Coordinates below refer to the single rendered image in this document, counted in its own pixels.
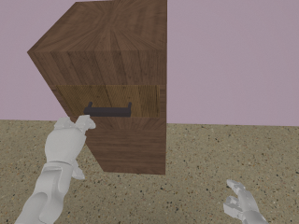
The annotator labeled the cabinet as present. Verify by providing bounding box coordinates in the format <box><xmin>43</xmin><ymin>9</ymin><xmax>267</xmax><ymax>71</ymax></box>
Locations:
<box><xmin>27</xmin><ymin>0</ymin><xmax>167</xmax><ymax>175</ymax></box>

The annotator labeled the handle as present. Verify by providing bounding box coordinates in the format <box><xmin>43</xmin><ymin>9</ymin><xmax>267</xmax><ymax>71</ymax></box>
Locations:
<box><xmin>83</xmin><ymin>102</ymin><xmax>132</xmax><ymax>118</ymax></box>

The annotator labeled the right robot forearm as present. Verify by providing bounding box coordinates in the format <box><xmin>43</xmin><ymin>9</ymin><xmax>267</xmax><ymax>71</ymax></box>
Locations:
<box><xmin>242</xmin><ymin>210</ymin><xmax>269</xmax><ymax>224</ymax></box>

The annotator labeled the left robot forearm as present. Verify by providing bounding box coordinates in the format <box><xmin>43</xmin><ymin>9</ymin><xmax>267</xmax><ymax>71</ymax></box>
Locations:
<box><xmin>14</xmin><ymin>161</ymin><xmax>74</xmax><ymax>224</ymax></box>

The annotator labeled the robot left hand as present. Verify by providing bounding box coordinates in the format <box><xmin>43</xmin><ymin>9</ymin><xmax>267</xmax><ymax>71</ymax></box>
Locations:
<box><xmin>45</xmin><ymin>115</ymin><xmax>96</xmax><ymax>180</ymax></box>

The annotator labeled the robot right hand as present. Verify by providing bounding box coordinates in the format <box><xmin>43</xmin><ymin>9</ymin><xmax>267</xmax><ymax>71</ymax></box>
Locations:
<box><xmin>223</xmin><ymin>179</ymin><xmax>260</xmax><ymax>221</ymax></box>

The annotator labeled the drawer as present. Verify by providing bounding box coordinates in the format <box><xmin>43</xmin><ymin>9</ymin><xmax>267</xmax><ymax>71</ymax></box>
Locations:
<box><xmin>55</xmin><ymin>85</ymin><xmax>161</xmax><ymax>118</ymax></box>

